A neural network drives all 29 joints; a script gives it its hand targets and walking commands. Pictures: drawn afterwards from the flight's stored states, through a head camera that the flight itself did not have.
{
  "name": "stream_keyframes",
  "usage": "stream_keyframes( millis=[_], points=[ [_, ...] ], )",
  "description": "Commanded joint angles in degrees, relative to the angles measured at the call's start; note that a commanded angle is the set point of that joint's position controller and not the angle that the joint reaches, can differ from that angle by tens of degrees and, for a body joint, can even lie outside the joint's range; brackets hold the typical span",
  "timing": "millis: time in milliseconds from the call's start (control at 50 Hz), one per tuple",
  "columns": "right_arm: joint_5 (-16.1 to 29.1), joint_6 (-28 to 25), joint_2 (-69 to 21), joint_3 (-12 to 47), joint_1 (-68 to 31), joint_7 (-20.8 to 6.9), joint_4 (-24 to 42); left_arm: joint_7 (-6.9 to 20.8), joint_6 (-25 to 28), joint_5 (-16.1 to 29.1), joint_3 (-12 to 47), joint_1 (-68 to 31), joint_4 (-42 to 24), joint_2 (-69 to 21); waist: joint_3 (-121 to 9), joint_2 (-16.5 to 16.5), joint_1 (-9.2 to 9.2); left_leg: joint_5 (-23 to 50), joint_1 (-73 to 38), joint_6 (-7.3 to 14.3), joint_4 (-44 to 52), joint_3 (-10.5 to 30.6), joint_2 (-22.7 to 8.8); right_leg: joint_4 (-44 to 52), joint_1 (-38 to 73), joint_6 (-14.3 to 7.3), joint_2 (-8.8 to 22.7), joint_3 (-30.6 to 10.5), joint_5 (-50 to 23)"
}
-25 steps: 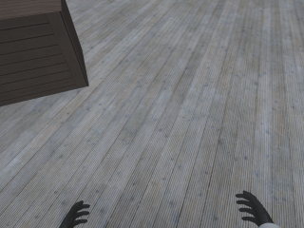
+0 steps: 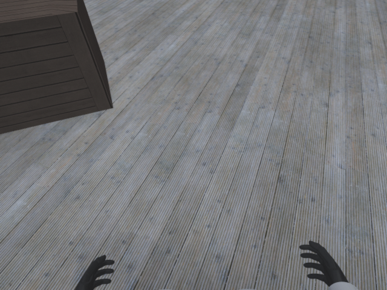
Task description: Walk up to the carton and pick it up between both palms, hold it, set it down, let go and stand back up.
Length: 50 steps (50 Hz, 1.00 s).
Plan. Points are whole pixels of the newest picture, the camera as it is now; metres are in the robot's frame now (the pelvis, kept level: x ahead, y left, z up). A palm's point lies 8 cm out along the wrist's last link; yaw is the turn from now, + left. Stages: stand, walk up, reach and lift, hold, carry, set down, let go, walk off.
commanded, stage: walk up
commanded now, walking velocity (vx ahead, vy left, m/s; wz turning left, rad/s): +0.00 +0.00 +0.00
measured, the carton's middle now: out of the picture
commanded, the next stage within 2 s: none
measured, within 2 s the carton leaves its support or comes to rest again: neither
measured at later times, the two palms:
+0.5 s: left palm out of the picture +0.11 +0.47 -0.08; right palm (280, 252) +0.21 -0.16 -0.09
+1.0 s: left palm out of the picture +0.21 +0.53 -0.04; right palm (241, 201) +0.34 -0.10 -0.10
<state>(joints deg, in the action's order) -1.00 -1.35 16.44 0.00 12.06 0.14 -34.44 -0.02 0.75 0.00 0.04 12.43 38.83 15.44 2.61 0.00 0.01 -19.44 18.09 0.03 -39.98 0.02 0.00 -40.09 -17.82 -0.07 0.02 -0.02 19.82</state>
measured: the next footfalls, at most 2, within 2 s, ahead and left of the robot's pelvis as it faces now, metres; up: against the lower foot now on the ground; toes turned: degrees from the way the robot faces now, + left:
left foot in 0.42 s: +0.12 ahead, +0.22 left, +0.00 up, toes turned +7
right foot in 0.88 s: +0.31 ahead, +0.08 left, +0.00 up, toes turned +8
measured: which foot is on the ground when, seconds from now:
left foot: down 0.00-0.12, up 0.14-0.40, down 0.42-0.90, up 0.92-1.00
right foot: down 0.00-0.42, up 0.44-0.86, down 0.88-1.00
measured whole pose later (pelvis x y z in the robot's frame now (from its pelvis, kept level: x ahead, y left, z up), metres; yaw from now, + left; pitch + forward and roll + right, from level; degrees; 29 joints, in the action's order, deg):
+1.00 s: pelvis +0.18 +0.18 +0.00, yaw +13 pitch -1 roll +0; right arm -2.6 0.4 26.6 -1.8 18.5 -5.2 -34.4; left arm -2.3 4.5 0.0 0.0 16.6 38.9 27.4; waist 4.3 -4.5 -0.7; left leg -24.7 24.7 3.5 -65.1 0.8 7.7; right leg -39.1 -22.9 -0.8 3.4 3.7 15.4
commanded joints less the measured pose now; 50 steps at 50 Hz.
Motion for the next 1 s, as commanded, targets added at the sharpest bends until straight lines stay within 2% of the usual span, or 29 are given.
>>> stream_keyframes(
  millis=[0, 40, 60, 80, 100, 120, 160, 220, 300, 340, 360, 380, 400, 420, 440, 460, 480, 520, 540, 620, 760, 800, 820, 840, 860, 880, 900, 940, 980],
  points=[
    [0.0, -2.7, 14.0, -5.0, -5.2, 0.2, -1.4, 0.2, 2.7, -0.9, -5.1, -4.3, -0.2, 15.6, -1.2, -3.4, 0.42, 0.9, -1.0, 3.8, 12.8, 8.2, -5.9, 11.4, -0.7, -4.0, 5.2, -8.2, -4.0],
    [-0.1, -2.7, 14.1, -5.0, -5.5, 0.2, -1.4, 0.2, 2.7, -0.8, -5.0, -4.1, -0.2, 15.4, -1.3, -3.8, 0.65, 0.5, -0.8, 3.8, 12.9, 8.2, -5.8, 11.4, -0.5, -3.9, 5.1, -8.0, -3.8],
    [-3.7, -0.7, 22.4, -9.4, -2.9, -3.1, 4.1, -0.7, 4.5, -1.0, -10.7, 7.4, 0.2, 27.5, -4.1, -5.4, 2.15, -12.2, 12.4, 5.4, 4.1, 10.9, -3.1, 11.7, 9.5, -8.2, 9.2, -12.6, 14.1],
    [-4.2, 0.5, 19.4, -9.3, -4.7, -4.4, 5.1, -1.6, 5.3, -1.7, -12.0, 12.9, 1.8, 30.8, -2.9, 1.3, 4.71, -16.9, 25.6, 3.5, -7.7, 6.7, 0.2, 19.2, 17.1, -12.5, 17.8, -25.6, 27.2],
    [-4.8, 1.2, 18.6, -9.2, -5.4, -5.1, 6.0, -2.2, 5.8, -1.8, -12.7, 11.1, 0.8, 32.3, -0.9, 5.4, 4.50, -9.9, 31.5, 1.3, -20.9, 3.5, -1.8, 26.1, 16.4, -16.1, 28.5, -35.8, 31.5],
    [-4.6, 1.5, 19.5, -9.2, -5.7, -5.5, 5.9, -2.6, 6.3, -1.5, -12.5, 8.5, -0.7, 31.4, 0.8, 0.5, 3.71, -6.0, 32.7, 0.4, -22.9, 6.6, -4.1, 27.0, 15.0, -17.1, 30.4, -36.6, 26.8],
    [-3.6, 1.6, 20.2, -9.6, -4.8, -6.5, 5.4, -3.0, 6.8, -1.3, -11.5, 7.0, -0.9, 29.6, 0.4, -2.6, 2.72, -4.4, 28.5, -0.3, -23.8, 8.1, -5.3, 25.5, 10.3, -16.1, 27.5, -29.9, 19.1],
    [-2.4, 1.8, 19.4, -9.5, -3.7, -8.0, 5.0, -2.9, 6.9, -1.7, -11.2, 6.9, -1.2, 29.7, -2.1, 4.3, 2.44, -4.5, 26.4, -0.7, -19.0, 5.6, -4.8, 23.0, 11.5, -13.8, 22.5, -19.6, 14.8],
    [-1.8, 1.7, 20.4, -9.5, -4.5, -8.7, 5.3, -2.7, 6.7, -1.9, -11.3, 4.8, -1.7, 32.5, -2.0, 9.7, 1.98, -7.1, 22.1, 0.3, -10.5, 3.7, -5.5, 20.1, 10.2, -13.7, 23.0, -14.5, 13.1],
    [-1.5, 1.2, 21.0, -9.9, -0.6, -8.5, 3.7, -2.5, 6.4, -1.9, -10.7, 1.5, -2.3, 32.7, -3.0, 11.2, -0.59, -4.3, 13.4, 1.6, -2.7, 1.9, -5.2, 15.9, 6.8, -11.7, 21.4, -9.4, 10.0],
    [-1.4, 0.7, 21.0, -10.3, 5.0, -8.2, 1.4, -2.4, 6.0, -1.9, -10.1, -0.9, -2.6, 32.1, -5.0, 8.7, -4.09, 0.7, 4.4, 2.0, 5.0, 0.9, -4.3, 8.5, 3.5, -9.6, 18.9, -4.6, 6.2],
    [-1.8, 0.0, 22.5, -11.4, 14.1, -7.2, -2.3, -2.3, 5.5, -1.9, -8.5, -1.9, -2.8, 27.8, -9.9, -2.1, -9.06, -1.3, -12.3, 2.3, 12.4, 3.5, -1.0, -12.1, -5.3, -5.8, 12.1, 3.7, -2.0],
    [-2.2, -0.4, 27.7, -12.9, 18.2, -5.8, -3.0, -1.9, 5.2, -1.5, -5.8, 1.2, -3.3, 20.4, -8.6, -19.7, -9.85, -4.4, -22.7, 3.5, 18.4, 22.5, -6.5, -28.7, -24.8, -1.3, 4.3, 6.7, 10.2],
    [-2.0, -0.7, 31.1, -12.9, 15.3, -5.0, -1.3, -2.3, 4.7, -0.2, -5.5, 1.0, -3.8, 21.0, -6.0, -22.5, -7.75, -8.3, -21.7, 6.3, 26.6, 39.0, -13.6, -33.6, -35.1, -0.6, 0.8, 5.4, 17.5],
    [-0.6, -0.4, 30.9, -12.6, 12.0, -5.1, -0.1, -2.5, 4.5, 0.0, -6.0, -1.7, -3.0, 25.7, -4.1, -13.5, -8.29, -15.7, -16.4, 6.7, 30.0, 44.1, -16.2, -34.4, -33.6, -1.8, 3.4, -1.2, 13.4],
    [-0.3, -0.3, 29.6, -12.1, 9.4, -4.7, 0.6, -2.2, 4.5, 0.5, -6.0, -1.3, -2.1, 26.8, -1.2, -8.5, -6.36, -11.0, -14.8, 4.7, 29.2, 41.0, -14.8, -34.6, -32.2, -1.9, 4.9, -1.6, 9.0],
    [-0.2, -0.5, 27.9, -11.9, 9.0, -4.2, 0.6, -1.9, 4.4, 0.9, -5.9, -0.2, -1.1, 26.6, -0.2, -7.1, -5.31, 1.0, -14.5, 2.8, 26.7, 35.0, -12.0, -33.1, -30.2, -1.8, 5.5, -0.9, 5.9],
    [-0.3, -0.9, 24.6, -11.2, 10.4, -3.7, 0.7, -1.7, 4.0, 1.1, -6.1, 3.3, 0.1, 25.6, -2.9, -9.6, -4.65, 24.8, -18.7, 0.7, 21.4, 25.6, -8.6, -27.3, -27.0, -1.2, 5.5, -0.6, 4.5],
    [-0.3, -1.0, 23.5, -11.0, 11.5, -3.7, 0.9, -1.7, 3.9, 1.1, -6.1, 4.0, 0.4, 25.3, -4.2, -9.7, -4.67, 29.4, -20.5, 0.4, 20.3, 24.1, -8.3, -25.7, -26.2, -1.2, 5.2, -0.2, 4.6],
    [-0.3, -0.8, 23.0, -10.4, 13.1, -3.6, 1.9, -1.9, 3.9, 1.3, -5.7, -1.5, -1.2, 24.7, -1.6, -4.9, -6.11, 29.8, -20.3, 2.4, 20.9, 23.0, -8.1, -16.0, -27.2, -1.3, 4.7, 1.7, 2.3],
    [-1.6, 0.2, 22.0, -10.2, 12.4, -3.9, 2.2, -2.6, 4.4, 1.2, -5.7, -2.1, -1.5, 23.4, -1.5, -3.8, -5.89, 36.1, -15.3, 1.6, 18.0, 22.5, -7.2, -0.3, -16.5, -1.9, 1.5, 4.2, -2.2],
    [-1.5, 0.4, 21.7, -10.0, 8.3, -4.0, 3.5, -3.2, 4.8, 1.2, -6.1, 3.8, 0.2, 23.1, -5.1, -4.0, -2.46, 43.9, -9.9, 0.8, 10.1, 17.9, -5.1, 6.9, -3.9, -2.5, 0.0, 4.8, -3.1],
    [-1.1, 0.4, 21.1, -9.8, 5.4, -4.0, 4.6, -3.6, 5.2, 1.0, -6.7, 10.6, 2.0, 23.6, -8.3, -1.7, 1.78, 45.1, -5.5, -0.8, 1.8, 12.9, -2.4, 14.4, 7.2, -2.5, -0.7, 5.9, -9.3],
    [-0.6, 0.1, 18.9, -9.2, 3.1, -4.2, 6.1, -4.3, 5.5, 0.2, -8.2, 19.2, 4.2, 26.8, -12.7, 3.0, 7.02, 36.5, 5.3, -3.7, -10.3, 8.2, 1.3, 17.4, 23.8, -4.4, 3.1, 1.0, -15.1],
    [-0.4, -0.2, 16.0, -7.9, 5.7, -4.7, 6.3, -4.8, 5.5, -0.2, -9.9, 22.5, 3.7, 30.3, -17.1, 11.8, 9.42, 7.7, 21.4, -4.4, -25.1, 7.5, 4.2, 15.3, 38.4, -10.4, 18.0, -18.1, -4.9],
    [-1.5, 0.0, 18.5, -8.0, 8.0, -4.8, 5.1, -5.1, 5.6, -0.2, -10.4, 17.9, 1.6, 32.8, -18.9, 8.6, 6.57, -12.3, 28.0, -3.6, -30.2, 8.3, 5.1, 21.3, 35.7, -16.3, 28.8, -36.3, 18.4],
    [-2.2, 0.7, 24.4, -9.3, 6.8, -4.8, 2.7, -5.1, 5.3, -0.1, -10.2, 13.1, 0.9, 33.2, -14.3, 4.0, 5.37, -10.4, 27.7, -2.3, -35.5, 10.6, 2.8, 24.2, 26.4, -19.5, 31.0, -39.8, 25.6],
    [-1.5, 1.1, 24.0, -9.0, 6.9, -5.6, 1.5, -4.7, 5.6, -0.1, -9.2, 6.1, -0.3, 29.8, -5.7, 3.5, 1.55, -6.1, 25.5, -1.3, -34.9, 11.7, -1.1, 23.6, 13.5, -17.1, 27.2, -27.3, 17.7],
    [-1.5, 1.6, 22.9, -9.1, 9.8, -6.5, -0.2, -4.4, 6.1, -0.3, -8.9, 2.1, -1.6, 30.0, -0.6, 7.2, -1.45, -3.4, 20.8, -1.9, -31.5, 10.2, -2.3, 24.7, 1.7, -14.4, 23.1, -17.5, 15.6]
  ],
)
